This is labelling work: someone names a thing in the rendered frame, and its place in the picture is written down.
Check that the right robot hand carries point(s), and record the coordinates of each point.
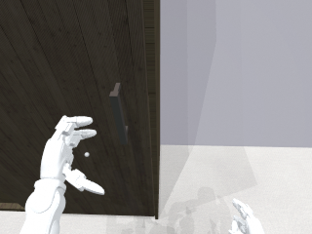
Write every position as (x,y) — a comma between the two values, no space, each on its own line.
(248,224)

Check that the handle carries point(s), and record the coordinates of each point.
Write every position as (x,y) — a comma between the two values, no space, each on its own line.
(116,105)

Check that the left robot hand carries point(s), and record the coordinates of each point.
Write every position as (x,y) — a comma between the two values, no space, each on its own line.
(58,150)

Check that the wardrobe door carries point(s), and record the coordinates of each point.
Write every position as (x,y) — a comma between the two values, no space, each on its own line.
(63,58)
(6,199)

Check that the robot left forearm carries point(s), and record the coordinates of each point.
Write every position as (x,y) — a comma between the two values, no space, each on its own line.
(44,207)

